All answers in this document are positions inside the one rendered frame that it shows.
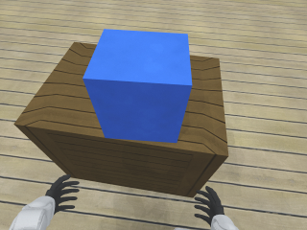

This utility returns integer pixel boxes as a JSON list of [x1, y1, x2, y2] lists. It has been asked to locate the left robot forearm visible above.
[[9, 195, 56, 230]]

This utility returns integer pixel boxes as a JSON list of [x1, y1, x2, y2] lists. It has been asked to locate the robot right hand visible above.
[[194, 186, 224, 227]]

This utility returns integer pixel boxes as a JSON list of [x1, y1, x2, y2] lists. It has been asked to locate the carton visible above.
[[83, 29, 193, 143]]

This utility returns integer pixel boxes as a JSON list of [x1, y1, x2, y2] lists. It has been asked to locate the robot left hand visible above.
[[45, 174, 80, 214]]

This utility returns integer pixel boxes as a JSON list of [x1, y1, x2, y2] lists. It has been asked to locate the right robot forearm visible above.
[[210, 215, 239, 230]]

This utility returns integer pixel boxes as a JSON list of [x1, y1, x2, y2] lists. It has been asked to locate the pedestal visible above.
[[14, 42, 229, 198]]

